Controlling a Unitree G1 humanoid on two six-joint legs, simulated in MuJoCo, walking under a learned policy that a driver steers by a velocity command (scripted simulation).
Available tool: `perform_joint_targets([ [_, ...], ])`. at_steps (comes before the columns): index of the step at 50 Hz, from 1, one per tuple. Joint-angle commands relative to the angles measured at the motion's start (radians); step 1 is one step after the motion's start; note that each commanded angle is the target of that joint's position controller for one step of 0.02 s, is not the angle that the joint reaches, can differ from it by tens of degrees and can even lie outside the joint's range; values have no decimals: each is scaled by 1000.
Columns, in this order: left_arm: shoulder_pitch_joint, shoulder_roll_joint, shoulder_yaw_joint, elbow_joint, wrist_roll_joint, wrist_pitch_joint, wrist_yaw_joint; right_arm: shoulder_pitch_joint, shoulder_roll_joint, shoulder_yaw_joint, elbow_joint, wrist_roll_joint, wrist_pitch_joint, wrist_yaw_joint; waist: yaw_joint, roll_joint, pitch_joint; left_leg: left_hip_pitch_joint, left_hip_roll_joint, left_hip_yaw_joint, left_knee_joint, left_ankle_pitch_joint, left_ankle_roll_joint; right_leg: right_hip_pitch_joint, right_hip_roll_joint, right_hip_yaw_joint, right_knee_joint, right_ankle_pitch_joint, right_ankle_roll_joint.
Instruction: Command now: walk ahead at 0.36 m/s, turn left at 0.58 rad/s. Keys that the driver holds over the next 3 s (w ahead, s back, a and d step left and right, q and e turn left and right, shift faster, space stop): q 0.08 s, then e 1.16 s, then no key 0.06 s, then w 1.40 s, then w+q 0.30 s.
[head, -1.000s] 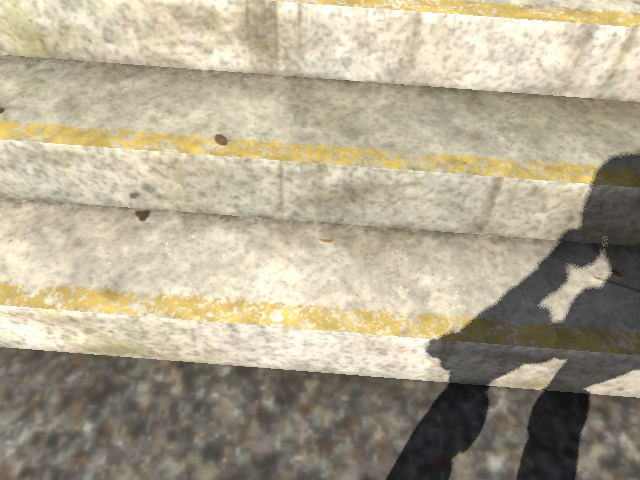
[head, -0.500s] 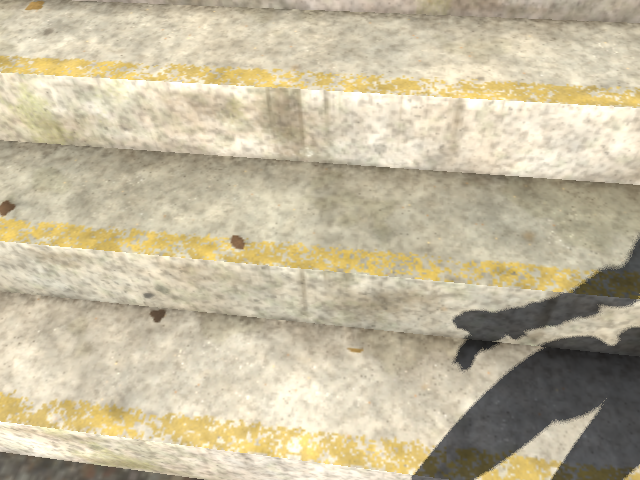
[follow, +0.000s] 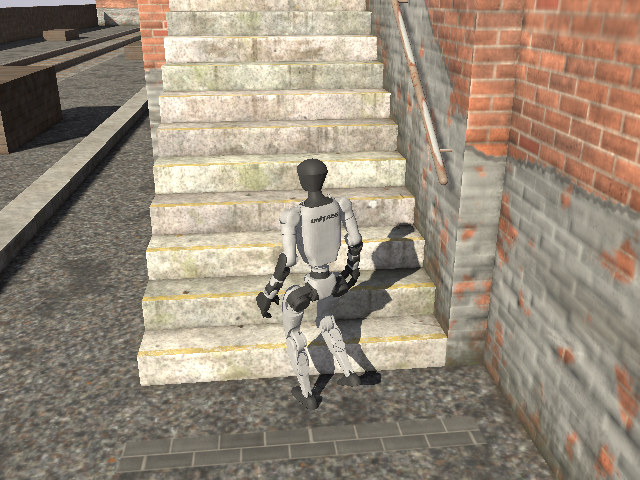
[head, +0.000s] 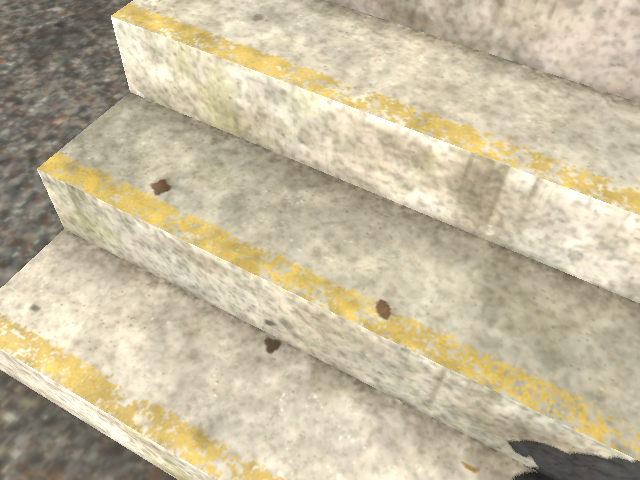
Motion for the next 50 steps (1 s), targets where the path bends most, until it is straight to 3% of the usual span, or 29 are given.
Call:
perform_joint_targets([
  [1,69,71,11,-54,12,28,3,19,-122,-21,-66,3,-27,-7,24,51,-109,153,264,-265,-158,793,139,-129,18,7,126,25,21],
  [3,65,48,6,-77,9,46,13,87,-144,-26,-58,0,-33,-7,4,66,-157,194,246,-254,-116,865,148,-219,52,1,273,11,19],
  [4,32,29,2,-93,2,54,25,124,-150,-27,-53,-6,-33,-11,-17,108,-158,217,249,-288,-101,836,164,-303,77,-18,413,-37,15],
  [6,-7,27,-1,-119,-1,69,40,184,-128,-14,-38,-7,-31,-21,-34,87,-154,278,274,-322,-111,668,169,-461,83,-9,549,-59,-1],
  [10,-81,-13,-19,-152,-5,88,40,287,-81,16,24,-15,-30,-34,-56,88,-76,322,317,-370,-151,375,166,-690,107,-5,766,-131,-32],
  [13,-183,-43,-40,-221,-20,81,55,347,-101,27,71,-17,-37,-39,-79,44,-14,399,384,-374,-176,235,149,-909,160,101,894,-236,-66],
  [16,-197,-41,-42,-247,-10,96,61,318,-113,38,85,-14,-45,-35,-56,45,9,355,366,-301,-203,152,112,-919,197,95,873,-240,-57],
  [17,-220,-78,-53,-278,-1,110,64,308,-96,44,96,-5,-41,-42,-33,64,17,317,358,-277,-203,214,107,-917,182,89,912,-248,-59],
  [20,-309,-98,-74,-365,10,127,60,311,-93,52,114,12,-42,-52,-31,66,41,289,303,-186,-267,309,87,-879,126,-19,703,-267,-42],
  [22,-316,-103,-76,-420,8,137,49,328,-126,40,130,12,-37,-94,-16,94,-14,395,347,-184,-303,574,80,-804,79,29,592,-283,-58],
  [23,-289,-108,-89,-412,-5,142,39,321,-154,31,113,22,-21,-93,-28,80,-54,437,338,-115,-352,700,79,-677,66,-70,356,-293,-64],
  [24,-316,-117,-95,-415,-21,141,33,338,-149,27,111,23,-9,-94,-61,92,-60,436,329,-73,-363,853,71,-551,73,-103,203,-299,-79],
  [25,-307,-124,-97,-396,-29,138,34,289,-150,28,86,29,-2,-103,-29,119,-111,438,322,1,-289,1272,31,-385,115,-108,72,-353,-108],
  [26,-297,-58,-75,-440,-54,78,-3,210,-222,16,31,58,49,-104,34,198,-287,387,378,-36,-176,1822,58,-189,157,-207,56,-224,-83],
  [27,-180,9,-50,-393,-53,52,-19,147,-267,3,-17,45,72,-107,82,263,-386,495,369,-10,-16,2096,63,-84,200,-144,-77,-185,-104],
  [28,-82,76,-25,-357,-46,37,-30,130,-257,4,-70,24,73,-106,116,230,-445,425,332,-17,157,2131,48,84,217,11,-217,-82,-153],
  [29,41,136,-1,-315,-13,45,-13,15,-209,13,-158,2,59,-83,180,-73,-467,65,140,-53,522,1425,-33,306,38,485,-487,156,-319],
  [30,56,221,16,-316,49,63,32,-13,-155,15,-155,-24,40,-41,149,-370,-530,-182,-112,-180,1034,-59,-117,428,-166,1011,-884,424,-467],
  [31,39,157,-5,-303,46,60,43,66,-133,15,-156,-1,12,11,100,-217,-469,-284,-48,-312,1247,-170,-109,329,-192,981,-857,252,-408],
  [32,-13,93,-19,-290,3,55,44,-39,-93,28,-210,20,19,20,77,-88,-258,-381,-18,-255,1275,-184,-105,169,-134,844,-804,158,-348],
  [33,-55,63,-24,-263,-33,48,38,-60,-33,45,-237,13,20,12,7,35,-28,-471,17,-205,1238,-196,-101,4,-81,680,-779,121,-289],
  [34,-92,34,-27,-254,-45,42,40,-7,-13,53,-230,-1,35,-1,-42,73,1,-458,39,-175,1299,-184,-102,-93,-34,580,-766,97,-260],
  [35,-134,23,-26,-247,-43,43,37,70,3,62,-229,6,39,-5,-103,70,22,-431,57,-157,1288,-153,-109,-153,23,463,-752,49,-234],
  [39,-78,31,-29,-253,-38,36,40,86,18,77,-280,0,23,-26,-95,-1,-52,-510,65,-113,1311,28,-122,-87,62,363,-762,122,-245],
  [42,-43,68,-27,-268,-46,82,60,-31,38,91,-373,-9,19,-41,-68,-46,-100,-560,85,-111,1088,108,-179,29,105,365,-782,139,-235],
  [44,-32,80,-28,-304,-35,106,77,-61,26,87,-395,3,24,-46,-42,-78,-149,-621,74,-128,1094,102,-241,142,58,465,-776,197,-270],
  [46,-30,88,-23,-349,-44,139,96,-112,34,95,-435,18,29,-59,-15,-127,-176,-646,75,-112,940,-56,-285,261,25,540,-823,275,-292],
  [49,30,109,-6,-366,-45,160,111,-139,58,110,-444,23,19,-50,21,-130,-183,-638,81,-100,721,-133,-285,354,1,605,-831,199,-281],
  [50,-71,94,-3,-416,-30,147,105,-65,39,97,-390,28,22,-45,8,-113,-218,-479,75,-71,682,-101,-262,281,5,546,-833,243,-251],
])
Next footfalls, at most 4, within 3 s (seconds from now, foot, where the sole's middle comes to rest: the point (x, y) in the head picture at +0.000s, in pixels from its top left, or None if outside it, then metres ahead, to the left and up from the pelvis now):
0.54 right None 0.31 -0.14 -0.58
1.14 left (300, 459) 0.44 0.05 -0.58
1.86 right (602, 364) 0.54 -0.43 -0.40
2.42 left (582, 143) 0.85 -0.41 -0.21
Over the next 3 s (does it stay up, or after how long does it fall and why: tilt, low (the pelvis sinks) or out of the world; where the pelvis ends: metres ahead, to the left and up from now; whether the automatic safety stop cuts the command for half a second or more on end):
stays up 0.90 -0.62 0.61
